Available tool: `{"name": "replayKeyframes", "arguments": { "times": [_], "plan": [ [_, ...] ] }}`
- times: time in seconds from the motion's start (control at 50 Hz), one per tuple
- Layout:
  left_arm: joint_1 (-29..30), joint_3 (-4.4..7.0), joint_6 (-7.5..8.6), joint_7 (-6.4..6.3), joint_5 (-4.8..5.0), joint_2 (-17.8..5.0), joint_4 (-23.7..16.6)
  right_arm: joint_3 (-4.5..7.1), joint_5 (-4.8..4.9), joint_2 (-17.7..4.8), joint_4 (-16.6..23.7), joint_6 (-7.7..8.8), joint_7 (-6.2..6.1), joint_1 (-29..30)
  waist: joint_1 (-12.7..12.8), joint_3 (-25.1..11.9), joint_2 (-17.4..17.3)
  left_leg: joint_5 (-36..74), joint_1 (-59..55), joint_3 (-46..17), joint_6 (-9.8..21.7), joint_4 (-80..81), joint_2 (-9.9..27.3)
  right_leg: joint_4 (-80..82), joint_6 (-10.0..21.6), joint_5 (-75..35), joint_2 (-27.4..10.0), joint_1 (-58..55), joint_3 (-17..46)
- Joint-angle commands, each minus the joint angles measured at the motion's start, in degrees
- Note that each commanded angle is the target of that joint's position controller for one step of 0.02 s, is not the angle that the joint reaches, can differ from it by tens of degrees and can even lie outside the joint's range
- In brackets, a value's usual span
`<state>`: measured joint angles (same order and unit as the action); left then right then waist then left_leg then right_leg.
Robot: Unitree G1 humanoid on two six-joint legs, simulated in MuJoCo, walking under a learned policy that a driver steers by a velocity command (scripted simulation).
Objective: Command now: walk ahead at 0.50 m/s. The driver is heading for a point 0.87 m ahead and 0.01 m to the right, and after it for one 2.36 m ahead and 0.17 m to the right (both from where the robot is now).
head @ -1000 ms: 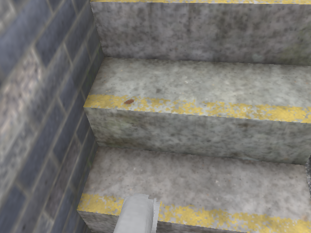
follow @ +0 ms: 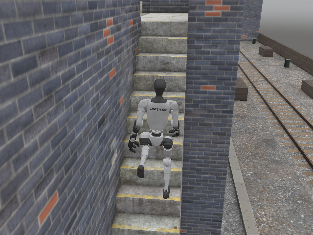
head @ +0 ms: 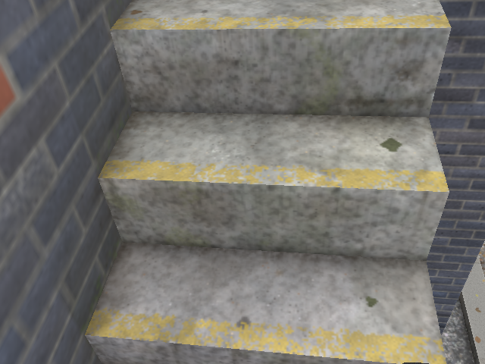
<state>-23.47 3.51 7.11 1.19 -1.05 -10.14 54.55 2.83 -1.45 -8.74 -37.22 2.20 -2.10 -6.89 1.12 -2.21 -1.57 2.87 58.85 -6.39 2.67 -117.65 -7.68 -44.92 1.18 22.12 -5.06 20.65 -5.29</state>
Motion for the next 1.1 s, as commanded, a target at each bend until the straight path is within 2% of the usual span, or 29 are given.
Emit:
{"name": "replayKeyframes", "arguments": {
  "times": [0.02,0.06,0.08,0.14,0.24,0.26,0.3,0.32,0.34,0.36,0.38,0.42,0.46,0.48,0.56,0.68,0.74,0.78,0.84,0.88,0.9,0.92,0.94,0.96,0.98,1.0,1.04,1.06,1.1],
  "plan": [
    [0.7,0.83,2.88,-0.06,-0.26,-6.1,-1.8,-0.06,1.12,1.0,2.5,-0.98,-1.25,1.2,-1.2,8.0,4.8,-2.7,15.2,-0.3,-0.3,-15.4,-0.9,26.5,7.0,-1.1,-13.7,-4.4,16.5],
    [-1.0,1.04,3.57,-0.03,-1.14,-6.7,-0.6,-0.45,0.6,2.1,5.3,-1.55,-2.26,5.5,-1.0,9.7,7.0,-9.2,23.7,-0.9,0.2,-27.7,-0.9,29.4,9.1,-3.4,-15.6,-7.3,15.5],
    [-1.9,0.83,3.81,0.03,-0.9,-7.1,-1.0,-0.8,1.83,2.0,6.7,-1.67,-3.02,6.2,-2.0,12.0,6.2,-11.1,24.8,-2.2,0.4,-26.9,-0.1,31.1,7.8,-1.6,-16.1,-6.1,14.1],
    [-2.3,0.68,4.43,-1.17,0.85,-8.5,-0.8,-0.58,2.09,0.0,7.0,-3.03,-2.32,7.9,-1.9,11.2,6.3,-12.7,21.7,0.8,0.2,-14.8,2.4,35.3,7.1,-0.6,-14.3,-8.4,8.5],
    [-7.4,1.81,1.87,-2.28,1.94,-10.9,0.9,-2.51,1.49,-0.7,12.6,-5.4,-1.75,12.6,2.0,7.4,11.8,-25.1,13.3,18.5,2.0,21.4,14.1,47.4,10.4,-17.1,-10.6,-22.7,3.3],
    [-4.0,1.98,1.03,-3.03,3.26,-10.4,1.7,-4.49,4.77,2.9,13.0,-5.01,-0.75,15.3,0.2,7.4,13.5,-36.7,-4.7,18.3,5.7,40.6,14.0,50.9,10.4,-32.2,-8.7,-13.6,-0.2],
    [-5.9,1.71,0.99,-3.79,3.54,-14.2,1.1,-2.48,5.77,-1.1,4.9,-4.32,-1.05,-3.8,-5.6,-9.8,16.6,-50.2,-29.9,20.3,6.0,45.6,2.2,29.0,11.8,-97.3,-12.4,-20.4,-0.3],
    [-3.2,2.68,2.16,-1.73,5.31,-17.4,0.4,-1.55,3.84,-5.1,2.2,-3.03,-2.07,-16.7,-13.2,-18.8,17.6,-38.0,-43.4,9.4,7.5,53.2,3.3,11.6,9.9,-102.9,-12.5,-17.7,-0.2],
    [1.4,2.98,2.61,1.82,5.75,-15.1,-4.4,1.53,0.35,-14.1,-2.5,-3.15,-3.89,-25.8,-15.7,-22.9,-4.1,-57.2,-48.7,-24.4,9.2,80.3,15.5,-10.3,5.6,-83.4,-1.6,-3.4,1.8],
    [1.8,2.51,3.14,4.89,1.52,-8.6,-6.8,3.27,0.16,-20.1,-3.7,-3.87,-5.35,-23.4,-12.4,-24.6,-20.4,-78.8,-51.5,-52.1,9.1,107.9,20.8,-32.5,3.3,-22.8,11.1,8.6,12.5],
    [3.8,1.86,2.48,4.89,-1.98,-2.3,-9.7,3.82,0.61,-20.0,-2.6,-2.66,-5.58,-13.9,-7.2,-19.9,-15.2,-79.4,-45.8,-56.7,3.4,110.7,23.8,-58.2,2.0,-21.4,13.7,16.9,23.0],
    [10.8,-0.78,-0.26,3.27,-4.88,4.5,-15.5,1.28,0.77,-10.6,-6.9,-0.23,-4.33,-2.5,1.0,-2.5,3.2,-62.6,-27.4,-38.2,3.6,93.8,23.0,-72.2,4.9,-30.6,12.5,26.3,18.0],
    [7.7,-2.29,-2.44,1.66,-3.76,7.0,-14.7,-1.29,0.55,-2.2,-13.1,1.38,-3.22,-1.6,5.3,3.6,5.8,-42.0,-23.1,-16.2,4.2,84.9,18.6,-74.1,6.4,-32.2,13.3,30.6,18.7],
    [4.4,-2.05,-3.62,0.77,-1.7,5.2,-13.5,-1.82,0.7,-1.9,-13.4,1.91,-3.89,-2.9,5.1,3.7,4.4,-33.8,-25.9,-11.6,3.8,87.6,18.7,-72.5,5.1,-31.0,14.4,31.5,20.3],
    [5.6,-2.77,-5.92,-0.56,-0.26,2.3,-14.4,-2.3,0.79,-4.5,-13.5,4.7,-4.94,-10.2,2.1,3.1,0.3,-15.3,-38.0,0.3,6.0,94.4,20.7,-69.7,3.4,-18.2,13.1,40.1,16.9],
    [21.3,-4.44,-8.1,-2.15,-1.6,6.3,-22.4,-1.91,2.88,-5.5,-15.6,7.08,-4.11,-20.0,0.8,8.4,-2.8,-25.7,-51.9,-1.9,7.5,103.0,23.9,-90.0,6.0,-9.5,6.4,69.8,12.2],
    [30.5,-5.84,-8.62,0.35,-0.93,7.0,-28.0,-2.29,2.52,-2.9,-17.6,6.64,-4.72,-21.1,-0.2,8.6,-2.5,-29.4,-47.1,1.1,6.8,109.0,19.9,-76.3,4.9,-14.4,0.2,65.3,2.6],
    [30.9,-6.2,-9.38,1.72,-0.53,7.3,-29.7,-0.51,2.87,-6.8,-16.8,6.65,-5.59,-21.0,-1.6,6.2,-5.1,-20.5,-53.0,2.5,9.4,118.2,21.4,-63.1,6.5,-7.3,-2.8,58.4,0.4],
    [30.6,-6.68,-8.92,1.98,-0.84,9.5,-25.9,-0.49,3.16,-5.7,-16.7,5.34,-5.49,-23.2,-3.4,1.4,-1.7,23.7,-58.4,12.3,9.0,115.5,22.1,-47.4,10.5,2.4,0.4,39.0,-6.0],
    [21.6,-6.12,-8.15,0.91,0.81,8.6,-23.0,-0.44,3.22,-7.8,-16.5,5.43,-4.39,-24.5,1.0,-5.0,-6.2,83.2,-57.7,14.5,9.5,104.3,26.1,-36.9,12.5,9.5,7.8,20.7,-10.0],
    [13.4,-5.12,-7.65,1.21,0.07,5.6,-21.0,-0.47,3.69,-10.2,-16.0,5.47,-3.28,-23.4,4.4,-13.0,-7.6,95.1,-58.9,14.0,11.4,95.2,26.7,-32.8,13.2,9.1,11.0,9.5,-8.1],
    [7.3,-3.77,-6.97,1.05,-0.56,2.7,-19.6,0.44,5.15,-13.5,-14.2,6.12,-1.67,-17.7,9.9,-17.7,-8.4,95.3,-57.7,14.5,12.2,82.9,25.1,-19.9,12.3,3.7,11.9,-1.0,-5.6],
    [2.4,-2.18,-6.62,0.12,-1.8,-1.2,-17.8,1.18,5.1,-13.4,-11.0,6.98,-0.3,-13.4,11.8,-19.3,-6.6,78.6,-44.8,12.0,10.4,70.1,21.5,-11.1,13.9,9.0,6.7,-9.0,9.5],
    [-1.2,0.31,-8.05,-1.14,-3.51,-8.3,-15.8,0.69,3.98,-9.1,-7.3,7.34,1.27,-9.2,12.5,-17.5,8.5,36.7,-27.2,12.4,8.0,48.7,13.1,5.9,19.7,23.9,-7.2,-10.9,38.5],
    [-0.4,2.08,-8.39,-1.56,-2.85,-10.8,-14.2,1.64,1.01,-6.9,-5.6,6.75,1.92,-1.0,12.6,-15.5,7.8,-1.6,-19.0,3.1,6.6,17.4,4.8,21.8,22.1,29.2,-10.1,-5.1,56.8],
    [3.1,1.9,-6.87,-0.85,-2.78,-10.8,-14.0,0.3,-1.78,0.6,-1.4,5.91,1.27,0.8,8.0,-11.2,3.2,-6.1,-10.2,-8.7,5.0,-5.8,3.6,24.9,18.8,24.0,-12.6,-1.3,56.3],
    [7.8,1.49,-4.06,-0.78,-1.32,-7.1,-6.4,-2.34,-1.88,7.4,3.5,3.72,-0.91,2.3,-0.2,4.4,2.8,-6.7,7.3,-7.8,5.8,-16.9,4.3,20.4,12.0,23.1,-12.0,5.6,39.3],
    [8.0,-0.27,-3.26,-0.46,-0.8,-1.4,-3.5,-2.61,-1.56,6.7,2.9,3.47,-1.44,-3.2,-4.3,7.8,-0.1,-7.5,8.1,-7.3,5.4,-14.9,4.5,20.4,9.9,18.7,-10.1,9.8,31.4],
    [11.5,-1.26,-1.57,0.29,-0.12,1.6,-2.3,-2.31,-0.66,5.4,0.9,1.97,-1.91,-9.8,-9.8,9.3,-1.1,-1.8,4.2,-6.8,3.5,-5.8,4.8,22.2,5.6,4.0,-7.4,14.7,17.1]
  ]
}}
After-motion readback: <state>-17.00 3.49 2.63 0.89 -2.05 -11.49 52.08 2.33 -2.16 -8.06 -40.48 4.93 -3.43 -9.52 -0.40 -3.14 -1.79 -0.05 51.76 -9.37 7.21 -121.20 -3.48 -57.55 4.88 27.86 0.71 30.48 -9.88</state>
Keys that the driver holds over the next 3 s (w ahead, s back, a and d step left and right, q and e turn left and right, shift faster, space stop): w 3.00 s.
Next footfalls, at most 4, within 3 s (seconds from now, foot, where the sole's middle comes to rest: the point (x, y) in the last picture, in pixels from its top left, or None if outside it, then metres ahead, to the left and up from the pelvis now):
0.32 left None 0.32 0.17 -0.54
0.92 right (306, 302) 0.53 -0.06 -0.34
1.42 left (211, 146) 0.79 0.13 -0.13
1.98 right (366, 3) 1.00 -0.21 0.07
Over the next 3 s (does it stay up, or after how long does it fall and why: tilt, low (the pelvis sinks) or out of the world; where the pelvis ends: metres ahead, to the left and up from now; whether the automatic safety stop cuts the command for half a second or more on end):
stays up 1.22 -0.02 1.05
